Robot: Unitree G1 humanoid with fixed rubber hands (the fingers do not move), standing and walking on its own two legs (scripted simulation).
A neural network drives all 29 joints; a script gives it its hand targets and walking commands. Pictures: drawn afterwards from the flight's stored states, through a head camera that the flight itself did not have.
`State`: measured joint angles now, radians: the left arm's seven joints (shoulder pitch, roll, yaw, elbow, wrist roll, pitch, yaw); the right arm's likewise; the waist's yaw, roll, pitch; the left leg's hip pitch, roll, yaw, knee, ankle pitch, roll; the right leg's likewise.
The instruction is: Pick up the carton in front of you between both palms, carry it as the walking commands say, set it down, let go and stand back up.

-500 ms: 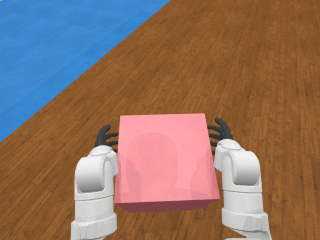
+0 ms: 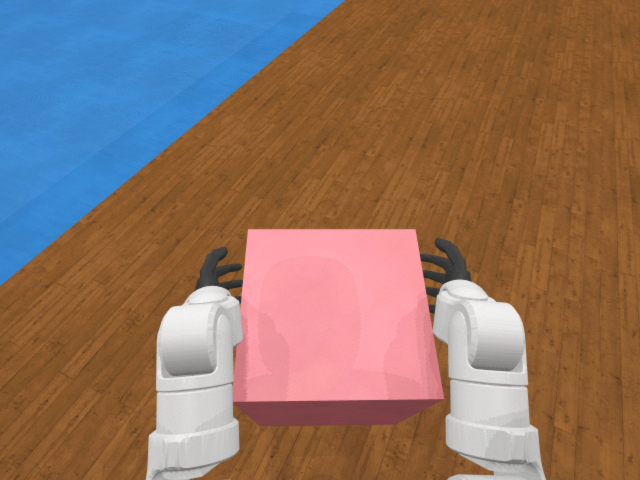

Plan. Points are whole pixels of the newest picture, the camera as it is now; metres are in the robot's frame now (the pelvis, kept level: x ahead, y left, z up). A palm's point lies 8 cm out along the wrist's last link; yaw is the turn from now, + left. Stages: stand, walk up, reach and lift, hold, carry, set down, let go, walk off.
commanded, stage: carry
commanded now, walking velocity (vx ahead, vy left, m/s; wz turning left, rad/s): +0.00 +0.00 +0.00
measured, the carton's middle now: (329, 337) +0.30 +0.00 -0.02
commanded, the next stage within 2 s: hold in 1.42 s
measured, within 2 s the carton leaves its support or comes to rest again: neither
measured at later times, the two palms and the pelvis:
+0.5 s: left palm (233, 329) +0.29 +0.13 +0.03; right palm (462, 324) +0.29 -0.16 +0.03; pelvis +0.01 -0.01 -0.02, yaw -2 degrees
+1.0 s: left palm (224, 348) +0.27 +0.13 +0.03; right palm (468, 342) +0.26 -0.16 +0.04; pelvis -0.02 -0.01 -0.01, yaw -1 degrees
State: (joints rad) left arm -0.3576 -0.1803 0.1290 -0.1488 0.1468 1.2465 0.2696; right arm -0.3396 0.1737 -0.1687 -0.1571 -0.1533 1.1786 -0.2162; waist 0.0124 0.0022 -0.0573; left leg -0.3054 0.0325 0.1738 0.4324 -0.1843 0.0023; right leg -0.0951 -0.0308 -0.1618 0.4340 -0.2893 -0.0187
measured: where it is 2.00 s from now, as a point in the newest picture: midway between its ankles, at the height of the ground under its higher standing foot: outside the picture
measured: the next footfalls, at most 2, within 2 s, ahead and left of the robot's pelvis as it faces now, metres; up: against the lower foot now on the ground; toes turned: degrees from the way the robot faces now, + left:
left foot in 0.02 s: +0.05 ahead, +0.09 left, +0.00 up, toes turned -16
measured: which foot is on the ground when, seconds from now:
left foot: up 0.00-0.00, down 0.02-1.00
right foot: down 0.00-1.00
